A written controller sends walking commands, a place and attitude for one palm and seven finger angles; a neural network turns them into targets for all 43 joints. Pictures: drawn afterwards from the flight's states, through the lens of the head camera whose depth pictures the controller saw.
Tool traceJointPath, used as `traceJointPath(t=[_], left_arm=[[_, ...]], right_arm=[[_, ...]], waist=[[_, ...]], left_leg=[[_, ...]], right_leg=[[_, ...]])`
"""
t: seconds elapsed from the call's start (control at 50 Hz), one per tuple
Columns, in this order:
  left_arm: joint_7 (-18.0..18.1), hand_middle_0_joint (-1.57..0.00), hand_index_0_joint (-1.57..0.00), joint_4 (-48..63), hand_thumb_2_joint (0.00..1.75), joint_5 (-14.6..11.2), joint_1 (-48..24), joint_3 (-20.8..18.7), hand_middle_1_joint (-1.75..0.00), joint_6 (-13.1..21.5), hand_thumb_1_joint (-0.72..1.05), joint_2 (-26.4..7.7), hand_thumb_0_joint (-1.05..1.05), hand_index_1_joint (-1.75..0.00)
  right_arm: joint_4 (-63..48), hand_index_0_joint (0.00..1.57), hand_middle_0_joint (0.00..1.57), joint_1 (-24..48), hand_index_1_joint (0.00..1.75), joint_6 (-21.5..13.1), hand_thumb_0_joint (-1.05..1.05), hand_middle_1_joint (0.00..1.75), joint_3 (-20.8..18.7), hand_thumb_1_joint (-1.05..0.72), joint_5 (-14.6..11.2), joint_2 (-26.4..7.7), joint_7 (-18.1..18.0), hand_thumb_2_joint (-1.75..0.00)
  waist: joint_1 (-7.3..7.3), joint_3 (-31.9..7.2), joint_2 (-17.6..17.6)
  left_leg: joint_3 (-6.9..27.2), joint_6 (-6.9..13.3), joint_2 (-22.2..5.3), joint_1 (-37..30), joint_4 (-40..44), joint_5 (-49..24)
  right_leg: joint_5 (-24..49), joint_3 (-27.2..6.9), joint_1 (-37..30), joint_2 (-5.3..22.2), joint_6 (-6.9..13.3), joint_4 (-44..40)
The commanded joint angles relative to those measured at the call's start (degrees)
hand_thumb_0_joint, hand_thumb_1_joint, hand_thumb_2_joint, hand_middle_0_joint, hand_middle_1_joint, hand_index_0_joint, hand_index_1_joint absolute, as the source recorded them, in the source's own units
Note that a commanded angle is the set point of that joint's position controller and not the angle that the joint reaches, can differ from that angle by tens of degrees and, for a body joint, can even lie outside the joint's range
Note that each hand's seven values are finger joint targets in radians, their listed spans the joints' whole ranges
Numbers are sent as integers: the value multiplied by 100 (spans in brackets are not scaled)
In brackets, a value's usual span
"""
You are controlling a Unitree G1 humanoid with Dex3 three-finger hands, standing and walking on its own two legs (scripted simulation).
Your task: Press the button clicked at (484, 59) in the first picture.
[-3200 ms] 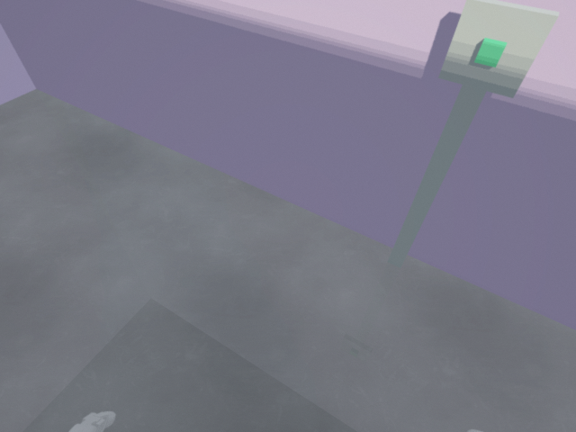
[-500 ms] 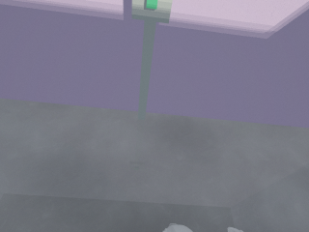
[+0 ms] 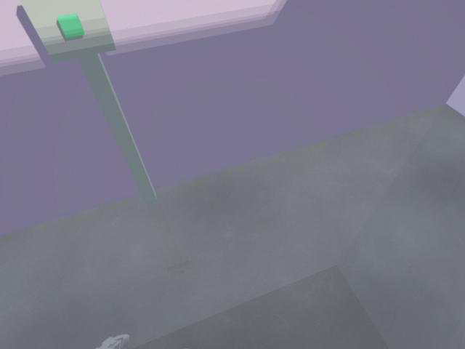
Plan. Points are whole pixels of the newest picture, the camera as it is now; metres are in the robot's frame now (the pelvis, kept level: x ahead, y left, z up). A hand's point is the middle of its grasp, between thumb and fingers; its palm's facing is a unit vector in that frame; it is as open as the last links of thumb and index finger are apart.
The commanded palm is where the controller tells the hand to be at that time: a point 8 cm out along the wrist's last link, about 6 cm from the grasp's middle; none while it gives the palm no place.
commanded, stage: walk to a spot facing it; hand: left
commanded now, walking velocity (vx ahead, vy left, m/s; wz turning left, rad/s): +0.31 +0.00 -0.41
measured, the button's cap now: (71, 25) +0.86 +0.46 +0.16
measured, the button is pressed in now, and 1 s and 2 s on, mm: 0 0 0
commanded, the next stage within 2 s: turn to face it in 0.20 s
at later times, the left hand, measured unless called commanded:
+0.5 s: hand (131, 310) +0.23 +0.24 -0.18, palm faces -0.11 -0.98 -0.18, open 7.4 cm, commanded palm none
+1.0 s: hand (148, 267) +0.30 +0.20 -0.13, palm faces +0.16 -0.95 -0.25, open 7.4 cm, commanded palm none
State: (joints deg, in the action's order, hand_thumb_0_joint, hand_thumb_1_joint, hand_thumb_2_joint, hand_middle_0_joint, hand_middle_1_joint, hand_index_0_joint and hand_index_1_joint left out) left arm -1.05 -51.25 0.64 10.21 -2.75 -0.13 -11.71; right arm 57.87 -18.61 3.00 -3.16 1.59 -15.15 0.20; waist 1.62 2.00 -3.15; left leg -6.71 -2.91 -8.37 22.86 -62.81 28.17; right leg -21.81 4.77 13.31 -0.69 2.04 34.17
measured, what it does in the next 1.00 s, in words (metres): walks ahead: left foot, then right foot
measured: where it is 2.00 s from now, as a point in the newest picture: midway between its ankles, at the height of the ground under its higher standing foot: (229, 336)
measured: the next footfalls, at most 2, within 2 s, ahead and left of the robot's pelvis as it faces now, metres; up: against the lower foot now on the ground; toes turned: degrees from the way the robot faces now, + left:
left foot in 0.32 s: +0.28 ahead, +0.12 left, +0.00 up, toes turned +0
right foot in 0.84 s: +0.28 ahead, -0.09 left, +0.00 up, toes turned -2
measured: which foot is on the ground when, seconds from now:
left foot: up 0.00-0.30, down 0.32-0.84, up 0.86-1.00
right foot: down 0.00-0.34, up 0.36-0.82, down 0.84-1.00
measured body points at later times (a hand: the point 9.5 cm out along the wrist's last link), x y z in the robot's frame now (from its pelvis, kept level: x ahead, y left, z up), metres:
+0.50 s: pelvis +0.18 +0.05 +0.01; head +0.21 +0.08 +0.46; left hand +0.23 +0.29 -0.16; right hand +0.23 -0.19 -0.12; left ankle +0.24 +0.12 -0.73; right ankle +0.08 -0.07 -0.64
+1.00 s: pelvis +0.22 +0.01 +0.01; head +0.23 -0.01 +0.46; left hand +0.30 +0.25 -0.11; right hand +0.27 -0.24 -0.15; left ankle +0.19 +0.13 -0.64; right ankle +0.24 -0.09 -0.73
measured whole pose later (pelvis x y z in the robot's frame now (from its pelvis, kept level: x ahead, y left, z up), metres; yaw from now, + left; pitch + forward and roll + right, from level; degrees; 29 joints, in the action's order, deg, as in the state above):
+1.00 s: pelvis +0.22 +0.01 +0.01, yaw +9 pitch -1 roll +1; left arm 2.1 -52.7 0.7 9.3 -1.9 -0.6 -8.8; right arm 56.8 -16.1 4.1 -5.2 1.4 -12.9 0.8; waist 2.6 2.0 -2.2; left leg -1.4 -2.6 -0.4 28.7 -64.6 23.3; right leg -15.3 9.4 12.3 4.0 1.3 28.6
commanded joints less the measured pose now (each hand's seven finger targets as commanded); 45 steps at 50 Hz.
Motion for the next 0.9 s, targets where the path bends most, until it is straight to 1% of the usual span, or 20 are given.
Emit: traceJointPath(t=[0.0, 0.04, 0.16, 0.22, 0.24, 0.28, 0.3, 0.32, 0.34, 0.38, 0.42, 0.46, 0.62, 0.7, 0.76, 0.78, 0.8, 0.82, 0.84, 0.88], left_arm=[[119, -20, -20, 89, 90, 36, 474, -260, -30, 223, 90, -1077, 0, -30], [101, -20, -20, -20, 90, 43, 612, -227, -30, 316, 90, -1033, 0, -30], [143, -20, -20, -317, 90, 68, 1033, -195, -30, 379, 90, -1024, 0, -30], [185, -20, -20, -371, 90, 93, 1014, -211, -30, 353, 90, -1064, 0, -30], [189, -20, -20, -375, 90, 89, 985, -232, -30, 339, 90, -1094, 0, -30], [198, -20, -20, -403, 90, 47, 822, -258, -30, 333, 90, -1072, 0, -30], [185, -20, -20, -396, 90, -37, 990, -235, -30, 327, 90, -841, 0, -30], [134, -20, -20, -435, 90, -115, 1520, -119, -30, 304, 90, -438, 0, -30], [203, -20, -20, -468, 90, -69, 1506, -101, -30, 293, 90, -482, 0, -30], [214, -20, -20, -543, 90, -2, 1060, -41, -30, 246, 90, -413, 0, -30], [144, -20, -20, -596, 90, 30, 862, -30, -30, 186, 90, -250, 0, -30], [155, -20, -20, -627, 90, 5, 1006, 29, -30, 74, 90, -54, 0, -30], [220, -20, -20, -154, 90, 42, 131, -111, -30, -124, 90, -186, 0, -30], [251, -20, -20, 78, 90, 3, -206, -126, -30, -79, 90, -169, 0, -30], [285, -20, -20, 50, 90, -39, 110, -158, -30, -25, 90, -247, 0, -30], [302, -20, -20, 38, 90, -29, 253, -180, -30, 20, 90, -375, 0, -30], [335, -20, -20, 40, 90, 14, 396, -230, -30, 78, 90, -697, 0, -30], [370, -20, -20, 57, 90, 77, 512, -326, -30, 102, 90, -1179, 0, -30], [360, -20, -20, 143, 90, 41, 509, -308, -30, 73, 90, -1211, 0, -30], [384, -20, -20, 297, 90, 26, -255, -241, -30, 56, 90, -784, 0, -30]], right_arm=[[-810, 20, 20, 787, 30, -395, 0, 30, -123, -90, 46, -405, 59, -90], [-744, 20, 20, 611, 30, -374, 0, 30, -100, -90, 29, -290, 64, -90], [-988, 20, 20, 1199, 30, -442, 0, 30, -54, -90, -23, -168, 124, -90], [-1081, 20, 20, 1356, 30, -526, 0, 30, -18, -90, -56, -91, 127, -90], [-1044, 20, 20, 1266, 30, -564, 0, 30, -22, -90, -68, -143, 100, -90], [-645, 20, 20, 22, 30, -632, 0, 30, -95, -90, -33, -398, -24, -90], [-376, 20, 20, -843, 30, -663, 0, 30, -166, -90, 34, -860, -105, -90], [-240, 20, 20, -1289, 30, -671, 0, 30, -240, -90, 49, -1383, -130, -90], [-206, 20, 20, -1167, 30, -556, 0, 30, -138, -90, -24, -1249, -145, -90], [-364, 20, 20, -259, 30, -582, 0, 30, 13, -90, -46, -669, -184, -90], [-290, 20, 20, 143, 30, -638, 0, 30, 131, -90, -33, -225, -196, -90], [-233, 20, 20, 274, 30, -637, 0, 30, 134, -90, -57, -197, -198, -90], [-266, 20, 20, 112, 30, -384, 0, 30, -127, -90, -15, -472, -122, -90], [-276, 20, 20, -29, 30, -305, 0, 30, -212, -90, 13, -541, -112, -90], [-361, 20, 20, 115, 30, -269, 0, 30, -272, -90, -32, -600, -99, -90], [-406, 20, 20, 184, 30, -265, 0, 30, -281, -90, -70, -526, -80, -90], [-455, 20, 20, 91, 30, -274, 0, 30, -259, -90, -118, -302, -41, -90], [-624, 20, 20, 69, 30, -277, 0, 30, -205, -90, -115, 35, -32, -90], [-644, 20, 20, 129, 30, -202, 0, 30, -293, -90, -55, -237, -50, -90], [-466, 20, 20, 86, 30, -19, 0, 30, -332, -90, -29, -204, 21, -90]], waist=[[-225, 271, 912], [-125, 243, 867], [-262, 294, 1068], [-277, 259, 1192], [-236, 204, 1119], [339, -446, 804], [590, -1264, -64], [497, -1896, -1744], [423, -1817, -1298], [175, -589, -865], [-105, -19, -543], [-266, -169, -589], [-101, -321, -271], [-8, -285, -394], [-200, -474, -398], [-283, -500, -179], [-311, -689, 612], [-340, -730, 2069], [-354, -675, 1659], [-9, -104, 1249]], left_leg=[[409, -177, -129, 1653, -198, -899], [278, -247, -30, 1480, 72, -1168], [163, -177, 108, 1507, 1108, -1629], [117, -37, 275, 780, 2066, -1533], [76, 28, 366, 347, 2361, -1451], [17, 111, 600, -1398, 3384, -2089], [664, 307, -148, -2776, 3439, -3120], [2613, 990, -1778, -3893, 3593, -4802], [2967, 1395, -1945, -3326, 3979, -5023], [2522, 1482, -1563, -1895, 4379, -4300], [1616, 1258, -981, -959, 4475, -4687], [1109, 1112, -596, -752, 4488, -4846], [1848, 1311, -574, -876, 4681, -2973], [2244, 1329, -513, -886, 4389, -3513], [2259, 1136, -311, -637, 3945, -3609], [2157, 912, -93, -305, 3663, -3310], [1703, 554, 311, 389, 3035, -2265], [680, 123, 1130, 1273, 1797, 89], [753, 105, 961, 1119, 592, 614], [831, 41, 697, 967, -431, -82]], right_leg=[[1266, -1862, -731, 1504, 763, -2063], [2259, -1511, -664, 1328, 725, -1997], [2862, -1477, -976, 1208, 737, -1903], [3195, -1556, -865, 1212, 641, -1650], [3540, -1591, -787, 1221, 623, -1424], [4083, -1295, -535, 845, 345, 17], [2853, -862, 11, 363, 77, 1280], [-1061, -293, 1310, -429, -202, 3137], [-1515, -801, 1327, -268, -104, 3858], [-825, -698, 1605, 225, -192, 4081], [-464, -593, 1217, 527, -323, 3296], [-292, -380, 744, 483, -407, 2424], [66, -326, 1117, 429, -575, 1728], [-136, -285, 772, 265, -539, 847], [629, -255, -43, 209, -512, -322], [1168, -344, -599, 336, -487, -1073], [1475, -1040, -1432, 1158, -303, -1580], [2478, -2227, -1798, 2583, 294, -1711], [2620, -2151, -1082, 2987, 740, -1743], [1573, -1430, -128, 2336, 575, -1959]])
